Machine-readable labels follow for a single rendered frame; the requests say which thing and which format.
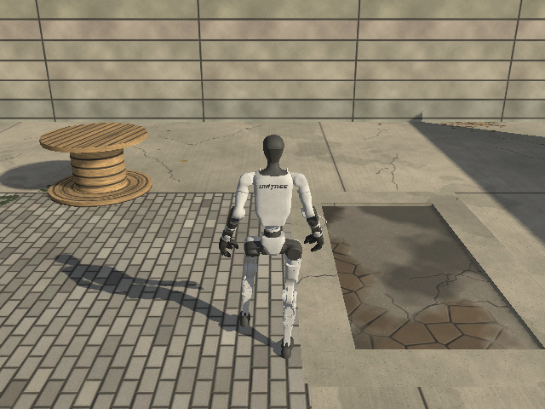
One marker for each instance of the left robot hand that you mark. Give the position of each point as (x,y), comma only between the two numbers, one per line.
(223,245)

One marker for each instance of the robot right shin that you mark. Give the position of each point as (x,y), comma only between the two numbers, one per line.
(289,319)

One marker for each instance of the left robot upper arm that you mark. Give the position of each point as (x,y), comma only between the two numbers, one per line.
(245,180)

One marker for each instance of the right robot upper arm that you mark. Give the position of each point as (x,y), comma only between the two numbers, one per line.
(299,180)

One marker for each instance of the left robot forearm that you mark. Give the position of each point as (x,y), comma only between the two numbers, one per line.
(230,227)

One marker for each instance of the humanoid robot head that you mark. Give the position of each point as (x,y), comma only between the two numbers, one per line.
(273,146)

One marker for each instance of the right robot forearm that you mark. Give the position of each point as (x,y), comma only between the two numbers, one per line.
(314,224)

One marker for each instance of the right robot hand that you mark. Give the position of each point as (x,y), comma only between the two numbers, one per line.
(311,239)

